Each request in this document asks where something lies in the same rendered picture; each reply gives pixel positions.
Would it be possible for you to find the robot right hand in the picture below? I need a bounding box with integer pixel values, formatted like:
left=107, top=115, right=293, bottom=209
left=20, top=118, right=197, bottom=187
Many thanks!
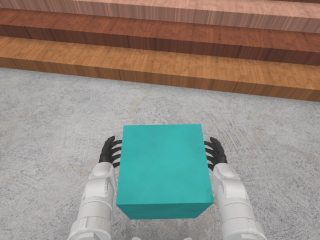
left=204, top=137, right=228, bottom=171

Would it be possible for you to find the right robot forearm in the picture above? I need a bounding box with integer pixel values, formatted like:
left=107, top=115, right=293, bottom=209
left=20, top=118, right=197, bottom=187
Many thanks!
left=211, top=163, right=268, bottom=240

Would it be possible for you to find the robot left hand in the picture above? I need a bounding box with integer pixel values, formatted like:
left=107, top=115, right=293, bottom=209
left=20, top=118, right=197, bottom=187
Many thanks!
left=98, top=136, right=122, bottom=168

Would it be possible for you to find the carton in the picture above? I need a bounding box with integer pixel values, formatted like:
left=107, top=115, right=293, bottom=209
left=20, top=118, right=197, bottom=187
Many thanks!
left=116, top=124, right=214, bottom=220

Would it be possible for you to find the left robot forearm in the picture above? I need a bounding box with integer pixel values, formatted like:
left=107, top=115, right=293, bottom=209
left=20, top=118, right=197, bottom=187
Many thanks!
left=67, top=162, right=117, bottom=240

